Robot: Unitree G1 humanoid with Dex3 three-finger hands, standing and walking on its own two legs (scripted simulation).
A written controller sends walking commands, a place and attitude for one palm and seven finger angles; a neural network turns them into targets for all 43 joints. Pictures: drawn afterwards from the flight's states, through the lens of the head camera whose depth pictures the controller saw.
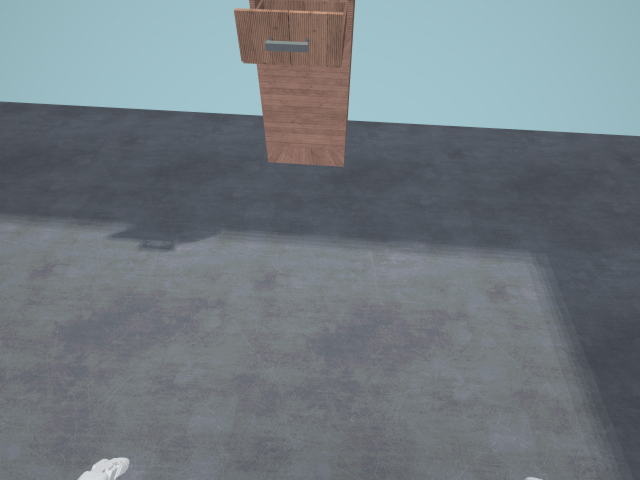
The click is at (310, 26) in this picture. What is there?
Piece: drawer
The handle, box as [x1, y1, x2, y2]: [265, 37, 308, 52]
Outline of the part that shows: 265,42 266,50 307,52 308,49 307,38 304,42 273,41 272,37 270,37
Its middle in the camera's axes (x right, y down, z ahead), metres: -0.11 -0.63 +1.25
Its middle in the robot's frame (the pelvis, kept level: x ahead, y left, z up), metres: +1.35 +0.18 -0.03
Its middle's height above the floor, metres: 0.74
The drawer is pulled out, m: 0.30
